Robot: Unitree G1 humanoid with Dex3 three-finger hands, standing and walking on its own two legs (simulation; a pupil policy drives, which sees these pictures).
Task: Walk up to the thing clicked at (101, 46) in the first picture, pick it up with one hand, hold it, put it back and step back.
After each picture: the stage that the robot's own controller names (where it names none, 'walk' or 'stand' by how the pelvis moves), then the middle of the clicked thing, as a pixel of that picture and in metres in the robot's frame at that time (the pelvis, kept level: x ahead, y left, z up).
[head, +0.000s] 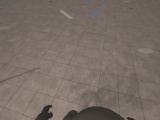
stand; (101, 47) +1.52 -0.23 -0.72
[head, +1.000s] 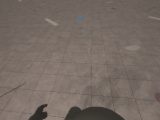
walk; (89, 50) +1.40 +0.12 -0.70
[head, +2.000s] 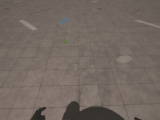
walk; (75, 66) +0.86 +0.28 -0.71
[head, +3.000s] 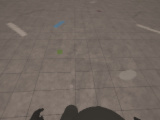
walk; (71, 87) +0.47 +0.21 -0.70
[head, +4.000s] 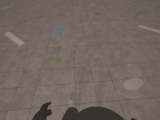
stand; (71, 103) +0.27 +0.21 -0.70
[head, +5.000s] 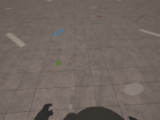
stand; (70, 107) +0.23 +0.20 -0.72
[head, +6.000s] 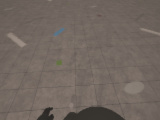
stand; (71, 106) +0.24 +0.20 -0.72
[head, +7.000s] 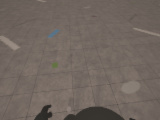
stand; (69, 109) +0.20 +0.21 -0.72
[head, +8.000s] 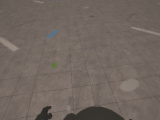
stand; (69, 108) +0.22 +0.23 -0.72
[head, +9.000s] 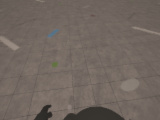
stand; (69, 107) +0.22 +0.22 -0.73
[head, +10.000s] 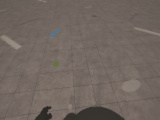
stand; (70, 107) +0.23 +0.21 -0.73
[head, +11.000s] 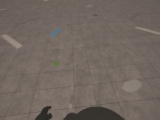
stand; (70, 106) +0.23 +0.21 -0.73
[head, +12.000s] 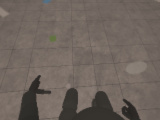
go down; (68, 86) +0.29 +0.20 -0.58
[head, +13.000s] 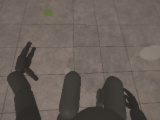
go down; (68, 72) +0.35 +0.20 -0.33
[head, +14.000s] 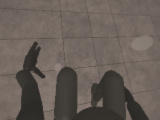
close in; (58, 68) +0.34 +0.22 -0.26
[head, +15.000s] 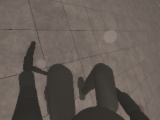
close; (39, 66) +0.35 +0.23 -0.23
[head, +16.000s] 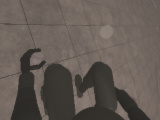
close; (35, 61) +0.37 +0.23 -0.22
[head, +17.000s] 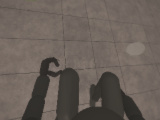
lift; (53, 69) +0.30 +0.25 -0.12
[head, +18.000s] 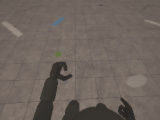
lift; (64, 75) +0.30 +0.18 +0.03
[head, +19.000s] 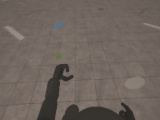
hold; (67, 76) +0.30 +0.17 +0.00
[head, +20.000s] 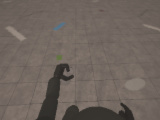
hold; (67, 76) +0.30 +0.17 +0.00
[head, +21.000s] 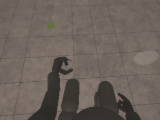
crouch; (66, 68) +0.35 +0.17 -0.08
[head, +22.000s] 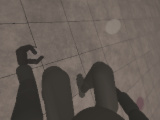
lower; (33, 57) +0.39 +0.24 -0.22
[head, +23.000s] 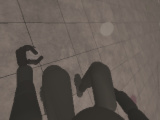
lower; (32, 57) +0.39 +0.24 -0.22
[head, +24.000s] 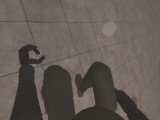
lower; (34, 57) +0.38 +0.24 -0.23
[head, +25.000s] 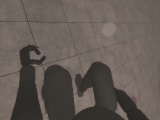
lower; (35, 57) +0.38 +0.23 -0.23
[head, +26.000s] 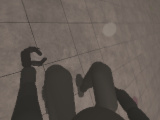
loosen; (36, 58) +0.38 +0.23 -0.22
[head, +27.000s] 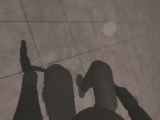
withdraw; (48, 58) +0.39 +0.14 -0.24
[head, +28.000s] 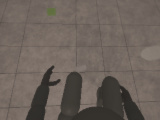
walk; (80, 68) +0.41 +0.09 -0.39
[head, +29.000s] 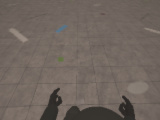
stand; (79, 102) +0.31 +0.08 -0.68
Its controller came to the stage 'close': yes
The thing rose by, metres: 0.72
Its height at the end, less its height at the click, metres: -0.02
